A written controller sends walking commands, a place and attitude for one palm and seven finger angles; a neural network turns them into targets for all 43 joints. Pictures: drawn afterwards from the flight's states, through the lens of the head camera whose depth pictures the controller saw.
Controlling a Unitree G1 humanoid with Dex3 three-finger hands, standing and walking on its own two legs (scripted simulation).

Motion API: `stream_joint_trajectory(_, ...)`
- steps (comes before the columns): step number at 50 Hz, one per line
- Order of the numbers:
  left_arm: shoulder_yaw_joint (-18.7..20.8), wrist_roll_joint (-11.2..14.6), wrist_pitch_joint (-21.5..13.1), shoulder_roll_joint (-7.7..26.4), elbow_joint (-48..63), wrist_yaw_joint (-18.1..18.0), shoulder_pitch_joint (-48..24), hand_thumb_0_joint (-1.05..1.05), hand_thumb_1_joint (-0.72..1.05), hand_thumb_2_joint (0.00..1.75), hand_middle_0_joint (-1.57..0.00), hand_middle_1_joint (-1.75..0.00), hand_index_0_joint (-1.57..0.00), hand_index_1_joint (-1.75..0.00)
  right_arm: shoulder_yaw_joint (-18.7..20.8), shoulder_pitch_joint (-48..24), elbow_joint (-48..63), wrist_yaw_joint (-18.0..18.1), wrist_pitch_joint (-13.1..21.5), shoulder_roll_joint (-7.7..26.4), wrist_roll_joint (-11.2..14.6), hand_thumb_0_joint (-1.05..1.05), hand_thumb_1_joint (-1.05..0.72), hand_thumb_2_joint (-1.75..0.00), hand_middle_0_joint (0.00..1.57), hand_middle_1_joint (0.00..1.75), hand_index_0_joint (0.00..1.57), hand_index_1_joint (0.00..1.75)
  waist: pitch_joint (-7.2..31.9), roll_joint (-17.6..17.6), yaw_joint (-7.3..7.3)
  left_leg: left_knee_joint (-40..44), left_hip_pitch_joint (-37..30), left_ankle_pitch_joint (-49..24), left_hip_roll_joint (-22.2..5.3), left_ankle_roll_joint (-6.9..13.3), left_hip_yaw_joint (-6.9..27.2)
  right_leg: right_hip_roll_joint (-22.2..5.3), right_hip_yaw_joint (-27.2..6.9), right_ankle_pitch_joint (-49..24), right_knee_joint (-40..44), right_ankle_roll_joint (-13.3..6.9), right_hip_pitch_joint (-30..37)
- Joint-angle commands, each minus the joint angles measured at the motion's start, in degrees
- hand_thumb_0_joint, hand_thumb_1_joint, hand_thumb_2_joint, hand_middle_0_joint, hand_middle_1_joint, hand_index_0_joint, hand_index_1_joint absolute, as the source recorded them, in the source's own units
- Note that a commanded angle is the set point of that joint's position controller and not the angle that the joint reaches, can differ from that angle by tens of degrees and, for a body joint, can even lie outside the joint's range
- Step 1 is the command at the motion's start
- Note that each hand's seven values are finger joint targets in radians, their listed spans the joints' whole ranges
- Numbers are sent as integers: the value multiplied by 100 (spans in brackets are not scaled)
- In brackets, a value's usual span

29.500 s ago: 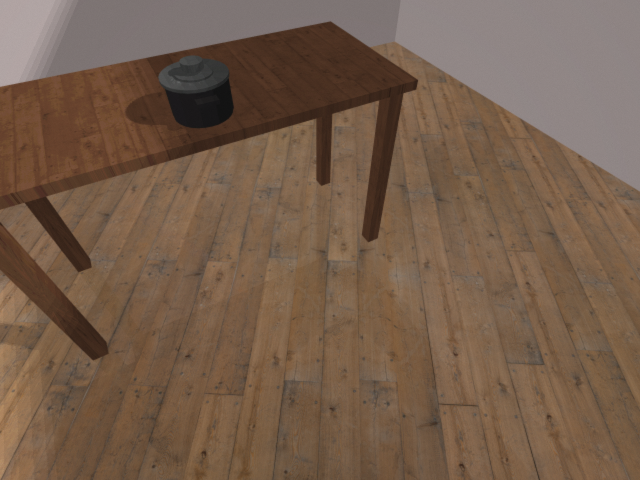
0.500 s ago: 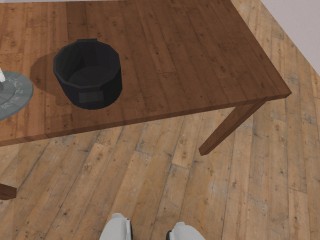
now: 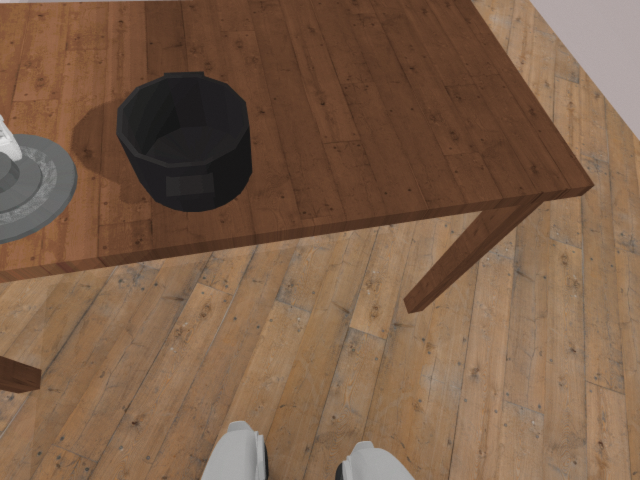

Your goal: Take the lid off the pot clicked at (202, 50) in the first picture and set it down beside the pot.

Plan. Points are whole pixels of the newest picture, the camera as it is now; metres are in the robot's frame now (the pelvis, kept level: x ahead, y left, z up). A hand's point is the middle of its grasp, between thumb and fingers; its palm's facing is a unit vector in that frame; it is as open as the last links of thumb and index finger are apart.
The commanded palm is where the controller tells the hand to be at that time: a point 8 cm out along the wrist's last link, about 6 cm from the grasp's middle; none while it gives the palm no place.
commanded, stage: open the fingers wide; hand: left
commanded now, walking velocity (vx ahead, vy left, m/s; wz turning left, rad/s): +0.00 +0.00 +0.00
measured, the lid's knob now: out of the picture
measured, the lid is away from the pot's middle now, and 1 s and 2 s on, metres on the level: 0.23 0.23 0.23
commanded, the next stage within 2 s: raise the empty hand in 0.84 s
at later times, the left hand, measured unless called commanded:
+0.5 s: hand out of the picture +0.45 +0.37 +0.06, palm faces -0.43 -0.14 -0.89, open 9.6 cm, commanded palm +0.48 +0.36 +0.11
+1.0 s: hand out of the picture +0.44 +0.37 +0.06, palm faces -0.43 -0.14 -0.89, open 11.1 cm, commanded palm +0.48 +0.37 +0.12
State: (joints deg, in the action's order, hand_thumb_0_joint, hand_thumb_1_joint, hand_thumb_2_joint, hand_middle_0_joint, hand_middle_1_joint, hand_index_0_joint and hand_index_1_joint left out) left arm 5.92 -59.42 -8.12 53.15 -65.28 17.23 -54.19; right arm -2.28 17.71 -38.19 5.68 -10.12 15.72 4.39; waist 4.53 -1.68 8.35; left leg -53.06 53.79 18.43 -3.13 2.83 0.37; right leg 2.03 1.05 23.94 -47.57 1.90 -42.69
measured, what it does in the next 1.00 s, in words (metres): stands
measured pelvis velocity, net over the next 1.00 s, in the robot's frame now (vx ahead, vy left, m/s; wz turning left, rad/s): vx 0.00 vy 0.00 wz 0.01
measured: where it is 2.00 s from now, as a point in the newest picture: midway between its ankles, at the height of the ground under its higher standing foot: outside the picture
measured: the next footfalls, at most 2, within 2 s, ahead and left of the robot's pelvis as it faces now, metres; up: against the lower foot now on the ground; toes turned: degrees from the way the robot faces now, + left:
none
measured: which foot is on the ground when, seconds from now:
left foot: down 0.00-1.00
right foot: down 0.00-1.00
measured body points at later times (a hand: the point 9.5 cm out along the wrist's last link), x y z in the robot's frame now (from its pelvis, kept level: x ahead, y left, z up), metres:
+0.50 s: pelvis +0.00 +0.00 +0.00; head +0.12 +0.03 +0.44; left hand +0.47 +0.38 +0.11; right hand +0.01 -0.28 -0.11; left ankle +0.06 +0.09 -0.69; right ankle -0.01 -0.16 -0.69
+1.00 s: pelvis +0.00 +0.00 +0.00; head +0.11 +0.03 +0.44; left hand +0.46 +0.38 +0.11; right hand +0.02 -0.29 -0.10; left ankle +0.06 +0.09 -0.69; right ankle -0.01 -0.16 -0.69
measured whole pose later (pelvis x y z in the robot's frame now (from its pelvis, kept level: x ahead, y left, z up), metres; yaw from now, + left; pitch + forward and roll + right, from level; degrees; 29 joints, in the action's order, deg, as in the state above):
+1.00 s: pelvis +0.00 +0.00 +0.00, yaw +0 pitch +18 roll -5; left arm 3.6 -59.3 -7.3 52.3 -65.9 16.8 -54.3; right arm -1.9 18.3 -38.9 6.3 -9.0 16.5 4.6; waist 4.2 -1.5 8.1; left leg -51.9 52.3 17.9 -2.7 2.8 0.3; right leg 1.7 0.9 23.8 -47.0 1.9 -41.5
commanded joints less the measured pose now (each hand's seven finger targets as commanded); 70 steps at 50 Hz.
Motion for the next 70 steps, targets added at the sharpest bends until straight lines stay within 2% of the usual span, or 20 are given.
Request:
stream_joint_trajectory(1, 171, 0, 73, 1963, 882, -204, -2339, 0, 32, 94, -59, -103, -60, -96, 387, 762, 216, 103, 57, 1240, -17, 0, -90, -90, 20, 30, 20, 30, 2336, -1097, 28, 593, -3613, -1200, 160, 60, 254, 347, 305, -654, 719, -363, -779)
stream_joint_trajectory(6, 305, -10, 80, 2201, 852, -181, -2289, 0, 26, 88, -55, -100, -55, -94, 352, 772, 257, 168, 98, 1249, -2, 0, -90, -90, 20, 30, 20, 30, 2509, -1002, -20, 587, -3491, -1200, 195, 74, 217, 329, 287, -767, 666, -362, -560)
stream_joint_trajectory(10, -84, 40, 58, 1610, 1112, -130, -2441, 0, 20, 84, -51, -98, -51, -93, 380, 802, 221, 150, 160, 1228, -11, 0, -90, -90, 20, 30, 20, 30, 2399, -1269, 13, 654, -3936, -1518, 117, 47, 340, 336, 371, -682, 681, -394, -931)
stream_joint_trajectory(11, 88, -17, 47, 1878, 1206, -153, -2553, 0, 19, 83, -50, -97, -50, -92, 419, 834, 172, 145, 131, 1257, -36, 0, -90, -90, 20, 30, 20, 30, 2632, -1403, -14, 638, -4118, -1510, 87, 20, 379, 334, 325, -650, 699, -384, -965)
stream_joint_trajectory(15, 328, 110, -2, 1941, 1288, -153, -2250, 0, 14, 78, -46, -94, -46, -91, 421, 869, 238, 139, 126, 1210, -37, 0, -90, -90, 20, 30, 20, 30, 2900, -1136, -82, 522, -4084, -2168, 152, 73, 285, 356, 335, -1097, 645, -377, -605)
stream_joint_trajectory(24, 87, 39, 117, 1665, 1092, -299, -2245, 0, 3, 67, -37, -89, -37, -88, 465, 819, 186, 55, 49, 1237, -28, 0, -90, -90, 20, 30, 20, 30, 2403, -1104, 0, 655, -3864, -1585, 146, 39, 294, 356, 313, -838, 766, -399, -766)
stream_joint_trajectory(28, 415, 74, 65, 2033, 1226, -326, -2137, 0, 0, 63, -34, -87, -34, -87, 461, 803, 223, 78, 47, 1225, -26, 0, -90, -90, 20, 30, 20, 30, 2723, -1110, -93, 630, -3876, -1738, 189, 62, 225, 342, 279, -1058, 747, -393, -423)
stream_joint_trajectory(31, 305, 55, 64, 1885, 1112, -348, -2194, 0, -1, 63, -34, -87, -34, -87, 467, 814, 178, 76, 52, 1231, -31, 0, -90, -90, 20, 30, 20, 30, 2596, -1059, -38, 651, -3919, -1740, 162, 51, 263, 342, 301, -969, 745, -373, -581)
stream_joint_trajectory(33, -79, 47, 138, 1480, 953, -346, -2236, 0, -1, 64, -35, -87, -35, -87, 464, 777, 174, 57, 59, 1243, -10, 0, -90, -90, 20, 30, 20, 30, 2124, -1012, 60, 748, -3740, -1241, 150, 40, 281, 339, 326, -706, 806, -391, -818)
stream_joint_trajectory(39, 223, 78, 113, 1976, 914, -295, -2297, 0, -2, 65, -35, -86, -35, -86, 409, 804, 225, 146, 129, 1243, 10, 0, -90, -90, 20, 30, 20, 30, 2432, -773, 23, 671, -3481, -1083, 230, 122, 169, 309, 239, -836, 786, -363, -380)
stream_joint_trajectory(41, 408, 73, 18, 2215, 1143, -279, -2382, 0, -1, 65, -35, -86, -35, -86, 403, 804, 209, 174, 143, 1239, -4, 0, -90, -90, 20, 30, 20, 30, 2750, -1102, -68, 633, -3727, -1438, 220, 89, 182, 309, 235, -997, 712, -371, -335)
stream_joint_trajectory(44, 41, 49, 86, 1753, 906, -271, -2298, 0, -1, 65, -35, -86, -35, -86, 411, 761, 205, 139, 155, 1238, 10, 0, -90, -90, 20, 30, 20, 30, 2306, -1037, 43, 641, -3558, -1153, 206, 79, 181, 317, 266, -807, 763, -370, -622)
stream_joint_trajectory(47, 34, 35, 58, 1717, 923, -254, -2246, 0, -1, 65, -35, -86, -35, -86, 418, 794, 175, 144, 161, 1238, -5, 0, -90, -90, 20, 30, 20, 30, 2289, -1096, 27, 653, -3743, -1271, 163, 66, 244, 326, 304, -744, 747, -391, -773)
stream_joint_trajectory(49, 169, 83, 73, 1928, 1050, -229, -2354, 0, -1, 65, -35, -86, -35, -86, 418, 803, 183, 152, 157, 1252, 2, 0, -90, -90, 20, 30, 20, 30, 2454, -1014, 13, 642, -3696, -1260, 186, 85, 216, 322, 269, -834, 769, -378, -573)
stream_joint_trajectory(51, 492, 117, -28, 2347, 1528, -213, -2642, 0, -1, 65, -35, -86, -35, -86, 437, 829, 165, 196, 169, 1259, -11, 0, -90, -90, 20, 30, 20, 30, 3062, -1331, -78, 617, -4108, -1739, 158, 70, 249, 309, 242, -1063, 723, -365, -378)
stream_joint_trajectory(55, 70, 167, 27, 1765, 1466, -186, -2656, 0, -1, 65, -35, -86, -35, -86, 412, 795, 131, 180, 209, 1210, 17, 0, -90, -90, 20, 30, 20, 30, 2697, -1380, -7, 683, -4236, -1913, 133, 57, 292, 336, 322, -973, 794, -374, -625)
stream_joint_trajectory(58, 94, 109, 198, 1817, 1054, -194, -2423, 0, -1, 65, -35, -86, -35, -86, 426, 808, 127, 141, 172, 1242, 16, 0, -90, -90, 20, 30, 20, 30, 2446, -1056, -23, 762, -3966, -1585, 154, 50, 287, 343, 317, -924, 872, -386, -528)
stream_joint_trajectory(61, 136, 99, 221, 1875, 1226, -132, -2506, 0, -1, 65, -35, -86, -35, -86, 435, 797, 154, 120, 143, 1218, 12, 0, -90, -90, 20, 30, 20, 30, 2694, -1262, -96, 754, -4212, -2034, 161, 38, 234, 337, 293, -1149, 870, -386, -364)
stream_joint_trajectory(64, 66, 151, 332, 1758, 993, -48, -2340, 0, -1, 65, -35, -86, -35, -86, 444, 763, 209, 77, 108, 1214, 39, 0, -90, -90, 20, 30, 20, 30, 2390, -908, -52, 818, -3956, -1714, 204, 73, 169, 346, 292, -1157, 988, -371, -200)
stream_joint_trajectory(70, 63, 188, 241, 1844, 1311, 94, -2666, 0, -1, 65, -35, -86, -35, -86, 400, 682, 265, 143, 156, 1198, 74, 0, -90, -90, 20, 30, 20, 30, 2374, -1007, -101, 987, -4117, -1710, 201, 107, 155, 317, 292, -1125, 1073, -380, -21)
